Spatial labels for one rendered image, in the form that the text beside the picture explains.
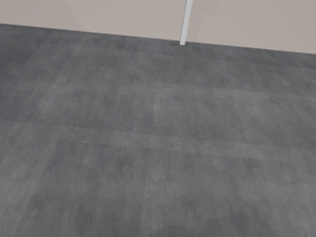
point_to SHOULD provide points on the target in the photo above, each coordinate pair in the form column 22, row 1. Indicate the panel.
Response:
column 186, row 20

